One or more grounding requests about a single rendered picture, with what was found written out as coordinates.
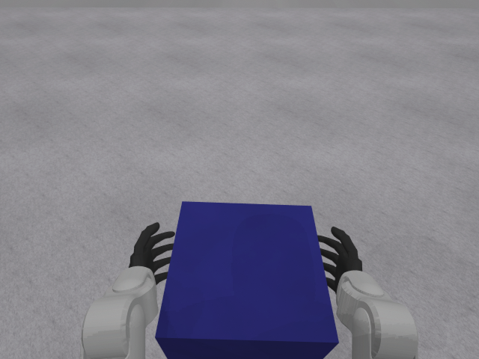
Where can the carton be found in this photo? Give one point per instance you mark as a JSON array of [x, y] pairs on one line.
[[246, 281]]

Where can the robot left hand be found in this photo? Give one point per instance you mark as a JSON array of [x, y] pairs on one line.
[[144, 254]]

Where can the robot right forearm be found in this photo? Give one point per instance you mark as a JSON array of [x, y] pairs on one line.
[[381, 328]]

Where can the robot left forearm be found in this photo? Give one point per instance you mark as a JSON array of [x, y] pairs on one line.
[[114, 326]]

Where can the robot right hand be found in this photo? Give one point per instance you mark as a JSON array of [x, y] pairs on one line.
[[347, 260]]

